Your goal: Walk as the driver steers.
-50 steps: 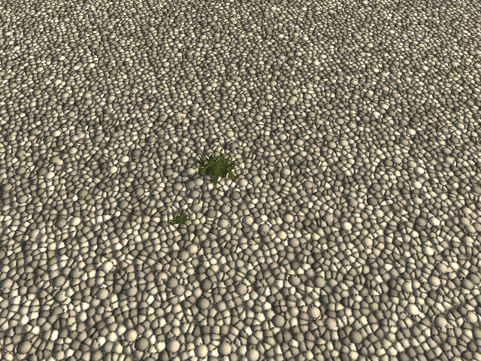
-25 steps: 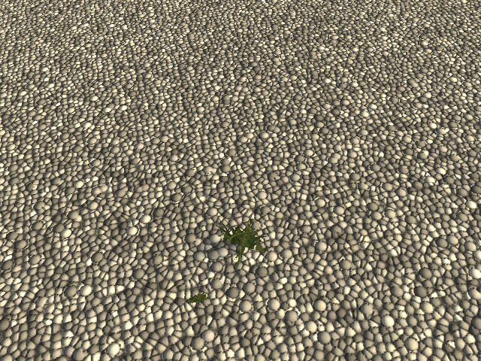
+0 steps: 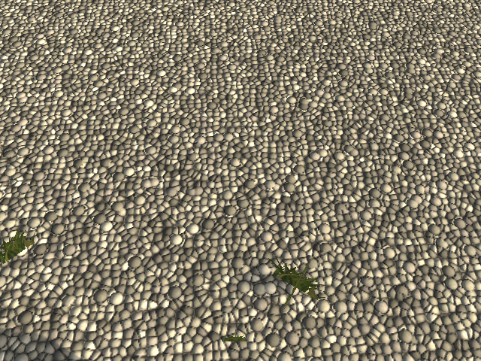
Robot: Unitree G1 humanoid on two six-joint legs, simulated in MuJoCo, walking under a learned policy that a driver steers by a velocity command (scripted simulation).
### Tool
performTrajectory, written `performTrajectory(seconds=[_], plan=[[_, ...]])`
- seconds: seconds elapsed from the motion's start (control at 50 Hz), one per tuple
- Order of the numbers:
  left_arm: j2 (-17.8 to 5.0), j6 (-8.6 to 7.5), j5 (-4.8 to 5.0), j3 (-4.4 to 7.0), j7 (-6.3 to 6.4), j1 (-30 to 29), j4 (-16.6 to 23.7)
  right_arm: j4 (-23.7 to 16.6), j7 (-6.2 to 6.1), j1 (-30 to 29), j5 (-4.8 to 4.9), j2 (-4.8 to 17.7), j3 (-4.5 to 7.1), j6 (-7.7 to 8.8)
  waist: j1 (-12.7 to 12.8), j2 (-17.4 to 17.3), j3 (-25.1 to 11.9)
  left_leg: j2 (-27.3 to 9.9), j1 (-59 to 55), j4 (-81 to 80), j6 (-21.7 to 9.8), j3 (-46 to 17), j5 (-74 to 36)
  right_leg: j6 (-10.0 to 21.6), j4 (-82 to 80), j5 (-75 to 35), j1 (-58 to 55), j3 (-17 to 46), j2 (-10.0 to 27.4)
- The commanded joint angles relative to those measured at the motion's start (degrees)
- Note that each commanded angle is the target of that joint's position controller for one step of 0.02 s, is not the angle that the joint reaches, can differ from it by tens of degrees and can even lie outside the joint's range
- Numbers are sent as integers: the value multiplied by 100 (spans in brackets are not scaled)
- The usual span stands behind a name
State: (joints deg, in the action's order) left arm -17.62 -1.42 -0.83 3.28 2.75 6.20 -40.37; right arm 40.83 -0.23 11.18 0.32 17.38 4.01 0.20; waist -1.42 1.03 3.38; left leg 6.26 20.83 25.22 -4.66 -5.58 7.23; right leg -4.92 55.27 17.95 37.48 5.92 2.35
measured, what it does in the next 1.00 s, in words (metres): steps on the spot, turning left: right foot, then left foot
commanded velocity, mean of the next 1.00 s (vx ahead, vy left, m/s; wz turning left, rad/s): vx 0.03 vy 0.00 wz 0.43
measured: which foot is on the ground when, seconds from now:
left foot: down 0.00-0.20, up 0.22-0.58, down 0.60-1.00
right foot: up 0.00-0.18, down 0.20-0.60, up 0.62-0.96, down 0.98-1.00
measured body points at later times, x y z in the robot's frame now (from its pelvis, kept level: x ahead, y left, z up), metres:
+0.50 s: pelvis +0.07 -0.04 +0.00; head +0.11 -0.03 +0.45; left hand +0.12 +0.27 -0.09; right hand +0.30 -0.26 -0.10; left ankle +0.03 +0.09 -0.69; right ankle +0.12 -0.16 -0.74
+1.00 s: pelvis +0.06 +0.00 -0.01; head +0.07 +0.01 +0.44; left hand +0.05 +0.30 -0.12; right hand +0.32 -0.15 -0.10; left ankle +0.02 +0.09 -0.74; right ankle +0.11 -0.13 -0.74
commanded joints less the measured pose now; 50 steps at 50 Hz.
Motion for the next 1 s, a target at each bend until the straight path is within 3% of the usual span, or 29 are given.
performTrajectory(seconds=[0.02,0.06,0.12,0.16,0.18,0.2,0.22,0.24,0.26,0.28,0.3,0.34,0.42,0.5,0.56,0.58,0.6,0.62,0.64,0.66,0.68,0.72,0.76,0.84,0.9,0.94,0.96,0.98,1.0], plan=[[-417,26,25,123,0,315,241,-489,-141,-199,47,957,263,-62,168,-661,-1183,-1324,-521,-470,-817,-1305,-1354,-86,-550,-530,-675,-35,-165],[-422,7,49,122,-36,89,321,-521,-170,-179,34,957,268,-133,84,-790,-1049,-1284,-543,-444,-765,-1557,-704,-79,-998,-526,-746,28,-252],[-483,-92,70,149,-99,6,371,-572,-159,-144,31,929,269,-191,47,-956,-985,-1305,-774,-142,-734,-1948,-970,-7,-1650,-231,-1021,71,-397],[-517,-173,91,190,-144,227,325,-648,-156,-273,85,868,250,-219,214,-1015,-998,-1198,-918,161,-587,-2163,-1255,124,-2581,-515,-1519,31,-429],[-563,-211,90,223,-159,428,257,-697,-165,-347,116,795,226,-235,342,-987,-971,-1015,-766,367,-399,-2123,-1008,240,-3324,-1236,-2052,-1,-300],[-892,-210,12,304,-132,545,279,-744,-162,-140,61,543,152,-234,233,-459,-1170,-703,-290,1027,-111,-1792,191,575,-3441,-1914,-2836,629,612],[-1331,-120,-118,388,-82,274,363,-793,-141,360,29,319,103,-199,-233,1173,-1056,241,870,2113,286,-693,2613,1422,-3375,-3773,-3444,1855,1771],[-1092,-84,-169,372,-103,571,310,-815,-117,278,-24,814,222,-132,48,1501,-1167,97,1448,3443,585,-307,3276,2163,-3480,-4139,-3441,2641,2356],[-812,-78,-125,295,-96,482,383,-706,-107,268,23,1123,340,-143,90,933,-1088,-156,1509,4152,715,-330,2889,2098,-3383,-3937,-3347,2093,2109],[-623,-50,-63,252,-83,286,405,-598,-125,252,65,1092,372,-216,48,615,-956,-259,1549,4396,828,-250,2501,1796,-3292,-3615,-3246,1445,1679],[-525,-17,11,218,-67,142,446,-569,-146,237,81,981,360,-302,40,562,-840,-330,1596,4527,926,-188,2244,1609,-3292,-3323,-3163,1033,1424],[-587,55,6,222,-31,70,434,-665,-115,112,114,665,275,-379,68,684,-673,-401,1478,4315,1028,123,1838,1547,-3438,-3190,-2929,457,1149],[-767,155,-16,319,13,212,375,-942,-54,-301,106,443,190,-363,303,1006,-855,-647,1136,3119,1051,428,1651,1689,-3506,-3067,-3234,72,1289],[-952,168,75,404,-63,124,347,-1026,54,-296,87,515,212,-382,333,1108,-926,-724,336,2030,859,726,1473,1678,-3496,-2784,-3062,-167,1488],[-994,159,213,417,-103,36,283,-963,129,-2,76,508,264,-402,126,1005,-852,-599,-370,726,531,938,796,1429,-3132,-2331,-2858,-325,1481],[-869,155,256,379,-114,126,208,-865,119,229,51,523,295,-392,32,839,-865,-461,-928,95,350,943,342,1192,-2807,-2006,-2578,-487,1328],[-614,143,181,307,-154,435,83,-855,68,386,31,741,357,-369,60,101,-913,-820,-1743,-336,123,279,-710,731,-2053,-1158,-1892,-910,1009],[-168,122,-171,122,-223,483,305,-1017,-37,411,-25,1394,457,-339,268,-1905,-1009,-2496,-2552,-270,-601,-1772,-3030,108,-296,1792,-367,-1403,252],[-499,117,-52,230,-145,-72,418,-1025,16,520,-230,1229,377,-217,-221,-1599,-1185,-2932,-1826,-438,-1473,-2118,-2840,51,659,2188,-125,-600,22],[-711,153,91,297,-105,-182,381,-959,41,363,-256,1064,310,-113,-157,-1134,-958,-2594,-1579,-522,-1355,-1644,-2321,95,1055,1852,-149,-422,117],[-695,189,118,315,-79,-82,287,-904,29,60,-175,906,264,-53,4,-984,-804,-2252,-1457,-533,-1045,-1263,-1849,133,1024,1420,-142,-358,159],[-666,256,51,335,-31,148,100,-887,-20,-335,-56,682,154,-38,182,-920,-737,-1929,-1230,-533,-779,-833,-1883,55,979,762,-416,-349,163],[-541,253,86,304,-59,332,11,-840,-67,-400,-105,474,62,-23,273,-918,-863,-1791,-1165,-552,-780,-600,-2021,-11,830,364,-789,-376,104],[-281,251,81,161,-102,114,36,-693,-91,-368,-107,475,56,-34,106,-911,-778,-1738,-1270,-538,-777,-606,-1401,-15,-756,325,-1306,-398,159],[-374,241,106,156,-127,120,16,-548,-46,-321,-117,528,55,-64,15,-931,-648,-1814,-1110,-544,-884,-865,-944,36,-1542,478,-1767,-488,87],[-311,207,96,133,-148,327,-95,-457,-24,-453,-64,404,-10,-64,186,-817,-569,-1703,-932,-451,-755,-901,-647,130,-2524,-136,-2267,-551,28],[-277,173,36,102,-170,455,-158,-370,-13,-403,-33,314,-49,-50,301,-663,-545,-1582,-755,-417,-548,-837,-459,217,-3280,-1017,-2732,-517,45],[-406,145,-43,102,-172,629,-210,-274,-7,-186,-84,209,-85,-9,264,-426,-778,-1349,-563,-366,-263,-723,364,331,-3293,-1548,-3284,-255,262],[-748,150,-10,163,-157,664,-212,-248,30,2,-169,256,-64,24,11,95,-750,-929,-278,-184,-50,-390,1455,522,-2995,-1515,-3389,-118,524]])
